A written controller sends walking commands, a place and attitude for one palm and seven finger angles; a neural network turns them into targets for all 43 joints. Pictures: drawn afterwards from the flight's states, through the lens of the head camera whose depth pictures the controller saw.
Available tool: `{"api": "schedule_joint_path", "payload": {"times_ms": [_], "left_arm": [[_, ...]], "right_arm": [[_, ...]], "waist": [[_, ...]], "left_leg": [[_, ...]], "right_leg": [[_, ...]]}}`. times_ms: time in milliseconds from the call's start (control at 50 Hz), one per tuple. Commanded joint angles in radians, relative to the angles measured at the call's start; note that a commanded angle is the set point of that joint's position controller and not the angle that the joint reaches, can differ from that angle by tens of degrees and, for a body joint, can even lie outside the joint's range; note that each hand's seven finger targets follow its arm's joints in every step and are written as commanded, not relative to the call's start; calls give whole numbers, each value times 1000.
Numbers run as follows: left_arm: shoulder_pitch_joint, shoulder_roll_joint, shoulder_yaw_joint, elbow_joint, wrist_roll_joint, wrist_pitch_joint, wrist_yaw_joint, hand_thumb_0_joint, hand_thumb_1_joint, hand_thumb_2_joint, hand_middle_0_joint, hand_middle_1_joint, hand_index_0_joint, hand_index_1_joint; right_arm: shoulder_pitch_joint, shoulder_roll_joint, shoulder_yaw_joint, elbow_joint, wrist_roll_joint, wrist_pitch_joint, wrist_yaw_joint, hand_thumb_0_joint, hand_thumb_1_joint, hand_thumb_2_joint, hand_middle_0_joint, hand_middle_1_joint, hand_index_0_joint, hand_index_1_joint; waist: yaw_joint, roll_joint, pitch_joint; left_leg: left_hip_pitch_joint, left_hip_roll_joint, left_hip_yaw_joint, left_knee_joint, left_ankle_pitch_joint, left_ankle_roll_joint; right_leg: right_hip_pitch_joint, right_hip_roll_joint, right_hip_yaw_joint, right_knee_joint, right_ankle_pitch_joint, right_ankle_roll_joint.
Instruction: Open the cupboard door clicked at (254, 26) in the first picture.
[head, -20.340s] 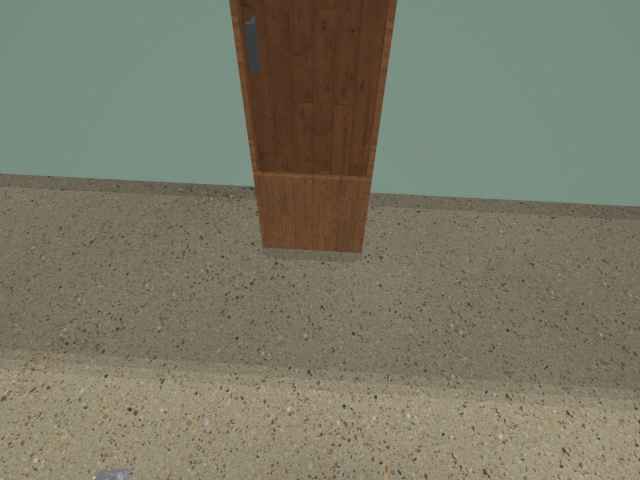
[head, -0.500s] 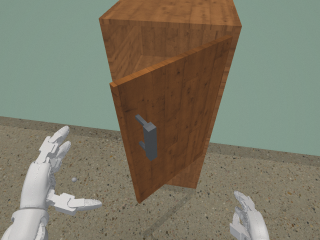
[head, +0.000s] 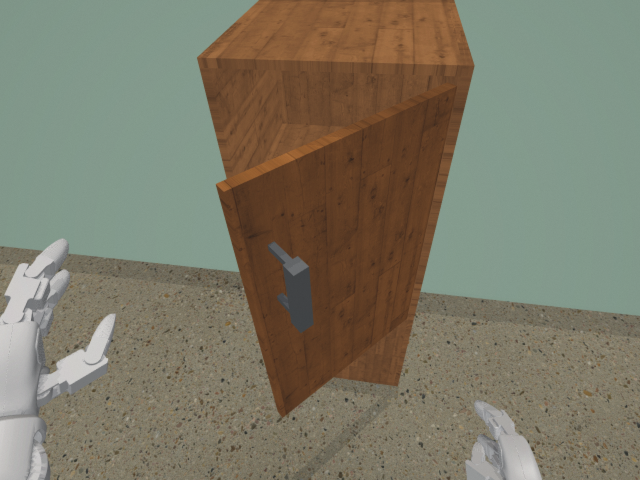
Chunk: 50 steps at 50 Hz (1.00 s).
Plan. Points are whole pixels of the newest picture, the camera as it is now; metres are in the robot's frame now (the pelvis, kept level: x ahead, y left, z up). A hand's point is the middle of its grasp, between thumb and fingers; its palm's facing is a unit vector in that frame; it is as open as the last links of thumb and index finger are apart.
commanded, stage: draw the hand back to the body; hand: left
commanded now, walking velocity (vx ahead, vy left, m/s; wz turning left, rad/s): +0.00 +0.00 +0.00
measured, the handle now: (289, 286) +0.33 +0.09 +0.08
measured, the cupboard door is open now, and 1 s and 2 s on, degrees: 48 48 48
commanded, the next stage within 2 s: step back with the hand held close in 0.42 s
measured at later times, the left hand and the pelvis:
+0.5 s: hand (80, 356) +0.18 +0.25 +0.15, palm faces +0.46 -0.80 -0.39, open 7.4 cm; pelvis -0.01 -0.01 +0.00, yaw +0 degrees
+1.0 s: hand (29, 401) +0.13 +0.28 +0.15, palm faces +0.37 -0.78 -0.51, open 7.4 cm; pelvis -0.07 +0.02 -0.01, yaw +0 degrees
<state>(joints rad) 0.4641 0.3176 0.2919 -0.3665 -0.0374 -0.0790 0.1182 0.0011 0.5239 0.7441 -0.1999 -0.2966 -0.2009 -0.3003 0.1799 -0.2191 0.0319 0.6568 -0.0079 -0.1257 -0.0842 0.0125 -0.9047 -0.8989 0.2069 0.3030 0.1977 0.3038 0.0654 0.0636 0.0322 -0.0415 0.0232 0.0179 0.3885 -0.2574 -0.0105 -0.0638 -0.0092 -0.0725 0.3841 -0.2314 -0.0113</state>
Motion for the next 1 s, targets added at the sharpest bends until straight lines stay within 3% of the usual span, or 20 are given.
{"api": "schedule_joint_path", "payload": {"times_ms": [0,20,80,120,200,340,400,500,520,540,560,580,620,660,760,820,920,940,980], "left_arm": [[-108,198,156,-214,-4,-78,24,0,865,885,-199,-300,-199,-300],[-108,209,170,-211,-6,-80,25,0,900,900,-200,-300,-200,-300],[-98,159,120,-180,-6,-74,17,0,900,900,-200,-300,-200,-300],[-116,166,115,-199,-2,-78,18,0,900,900,-200,-300,-200,-300],[-112,185,133,-189,-4,-83,19,0,900,900,-200,-300,-200,-300],[-122,204,150,-205,0,-93,24,0,900,900,-200,-300,-200,-300],[-115,185,137,-197,-3,-95,21,0,900,900,-200,-300,-200,-300],[-108,184,139,-182,-4,-98,19,0,900,900,-200,-300,-200,-300],[-202,240,173,-298,-6,-112,25,0,900,900,-200,-300,-200,-300],[-344,405,339,-332,6,-158,37,0,900,900,-200,-300,-200,-300],[-149,277,247,-209,-2,-151,20,0,900,900,-200,-300,-200,-300],[-42,238,215,-169,-4,-134,10,0,900,900,-200,-300,-200,-300],[-1,203,175,-200,-6,-127,0,0,900,900,-200,-300,-200,-300],[56,201,182,-215,-10,-131,2,0,900,900,-200,-300,-200,-300],[99,262,239,-312,-16,-127,19,0,900,900,-200,-300,-200,-300],[98,284,258,-345,-16,-130,29,0,900,900,-200,-300,-200,-300],[101,284,263,-376,-13,-142,45,0,900,900,-200,-300,-200,-300],[104,286,266,-387,-10,-145,45,0,900,900,-200,-300,-200,-300],[107,273,261,-384,-5,-152,48,0,900,900,-200,-300,-200,-300]], "right_arm": [[-131,-92,-42,-161,-2,-48,-10,0,-900,-900,200,300,200,300],[-131,-94,-45,-160,-2,-49,-10,0,-900,-900,200,300,200,300],[-134,-96,-46,-157,0,-47,-6,0,-900,-900,200,300,200,300],[-132,-101,-50,-155,0,-51,-5,0,-900,-900,200,300,200,300],[-137,-102,-54,-156,-2,-51,-7,0,-900,-900,200,300,200,300],[-145,-95,-49,-149,-2,-61,-12,0,-900,-900,200,300,200,300],[-144,-94,-51,-149,0,-62,-10,0,-900,-900,200,300,200,300],[-141,-96,-54,-144,-2,-66,-9,0,-900,-900,200,300,200,300],[-151,-99,-53,-153,0,-73,-10,0,-900,-900,200,300,200,300],[-134,-99,-29,-192,15,-49,-7,0,-900,-900,200,300,200,300],[-121,-97,-46,-166,7,-31,-9,0,-900,-900,200,300,200,300],[-127,-105,-55,-176,6,-16,-1,0,-900,-900,200,300,200,300],[-124,-120,-61,-194,7,7,6,0,-900,-900,200,300,200,300],[-119,-125,-68,-201,8,22,4,0,-900,-900,200,300,200,300],[-114,-122,-83,-234,17,55,-6,0,-900,-900,200,300,200,300],[-114,-116,-87,-249,21,63,-11,0,-900,-900,200,300,200,300],[-108,-122,-86,-255,19,54,-19,0,-900,-900,200,300,200,300],[-111,-129,-87,-256,17,50,-19,0,-900,-900,200,300,200,300],[-103,-129,-86,-260,16,45,-17,0,-900,-900,200,300,200,300]], "waist": [[7,5,-70],[10,-1,-82],[2,13,-49],[-1,11,-62],[5,-45,-68],[8,33,-51],[5,-7,-46],[5,-20,-49],[7,10,-103],[-33,67,39],[-37,-61,14],[-36,-101,4],[-45,-77,-32],[-47,-10,-103],[-48,-59,-215],[-49,-79,-207],[-49,-5,-173],[-47,38,-167],[-50,43,-149]], "left_leg": [[-33,-11,-6,-48,279,22],[-29,-11,-4,-47,281,24],[-29,-10,-2,-56,258,24],[-19,-12,-1,-54,258,26],[-20,-14,-3,-58,242,30],[-23,-18,-5,-64,206,24],[-22,-13,-5,-67,196,26],[-20,-14,-1,-65,196,29],[-4,-18,-7,-58,204,29],[-112,-7,-24,-41,118,39],[-129,-2,-41,-10,133,42],[-109,-1,-32,8,168,44],[-117,3,-23,26,191,39],[-119,15,-23,25,281,34],[-137,36,-32,51,390,25],[-172,39,-33,63,347,26],[-269,64,-73,24,225,39],[-298,69,-88,5,191,45],[-374,90,-103,-26,94,56]], "right_leg": [[29,1,27,-59,219,-2],[34,1,29,-61,223,-1],[11,1,28,-73,192,1],[12,1,29,-76,193,2],[19,3,30,-81,180,5],[7,1,37,-99,139,-1],[0,4,36,-103,124,2],[1,3,37,-106,127,4],[23,0,45,-101,143,4],[-91,-43,96,-144,146,2],[-97,-61,77,-142,150,5],[-114,-65,81,-144,175,4],[-120,-77,69,-123,190,6],[-74,-79,56,-68,281,4],[-26,-79,51,18,411,9],[-55,-83,64,31,380,11],[-75,-67,67,65,225,16],[-66,-60,66,76,198,15],[-45,-48,65,116,145,19]]}}
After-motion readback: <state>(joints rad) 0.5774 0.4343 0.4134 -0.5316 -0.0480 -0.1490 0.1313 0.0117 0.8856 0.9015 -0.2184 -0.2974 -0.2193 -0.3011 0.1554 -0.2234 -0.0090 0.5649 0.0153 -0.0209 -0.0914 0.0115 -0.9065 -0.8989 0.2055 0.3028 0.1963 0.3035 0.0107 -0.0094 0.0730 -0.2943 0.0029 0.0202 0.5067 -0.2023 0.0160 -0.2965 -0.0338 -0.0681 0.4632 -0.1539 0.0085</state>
